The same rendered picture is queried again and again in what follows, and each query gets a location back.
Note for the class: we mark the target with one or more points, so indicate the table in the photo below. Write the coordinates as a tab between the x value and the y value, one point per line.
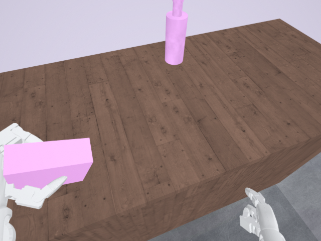
170	143

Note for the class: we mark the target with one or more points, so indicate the robot left hand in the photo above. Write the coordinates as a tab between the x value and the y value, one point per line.
28	196

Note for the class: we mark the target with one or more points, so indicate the robot right hand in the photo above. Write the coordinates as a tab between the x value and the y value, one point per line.
262	216

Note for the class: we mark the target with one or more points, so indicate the sponge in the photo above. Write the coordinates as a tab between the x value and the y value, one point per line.
37	164

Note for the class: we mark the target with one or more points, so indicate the robot right forearm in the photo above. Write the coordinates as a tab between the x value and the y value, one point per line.
270	235

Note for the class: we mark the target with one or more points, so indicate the robot left forearm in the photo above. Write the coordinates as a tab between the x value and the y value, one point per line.
7	231

